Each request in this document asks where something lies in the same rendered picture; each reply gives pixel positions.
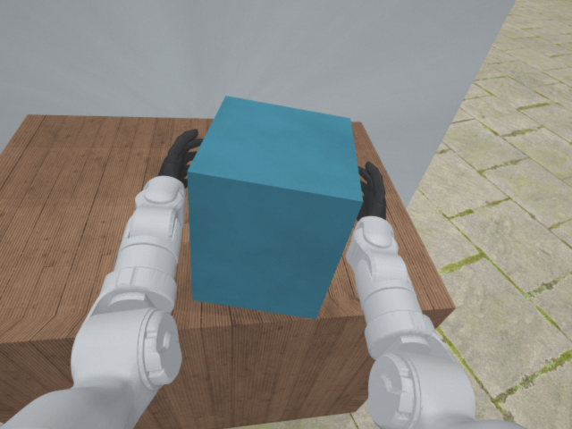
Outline robot right upper arm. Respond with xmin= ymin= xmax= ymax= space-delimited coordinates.
xmin=366 ymin=349 xmax=527 ymax=429

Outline robot left hand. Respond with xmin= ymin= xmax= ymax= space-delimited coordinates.
xmin=157 ymin=129 xmax=203 ymax=189

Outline carton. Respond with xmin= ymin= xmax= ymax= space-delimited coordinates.
xmin=187 ymin=96 xmax=363 ymax=319

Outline robot right hand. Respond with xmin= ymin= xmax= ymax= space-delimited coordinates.
xmin=357 ymin=162 xmax=386 ymax=221

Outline robot right forearm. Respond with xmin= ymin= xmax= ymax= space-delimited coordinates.
xmin=346 ymin=216 xmax=475 ymax=396

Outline robot left forearm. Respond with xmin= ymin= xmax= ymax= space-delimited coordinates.
xmin=71 ymin=176 xmax=186 ymax=381

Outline pedestal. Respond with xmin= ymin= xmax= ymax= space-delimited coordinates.
xmin=0 ymin=114 xmax=456 ymax=429

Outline robot left upper arm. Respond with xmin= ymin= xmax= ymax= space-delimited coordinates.
xmin=0 ymin=307 xmax=182 ymax=429

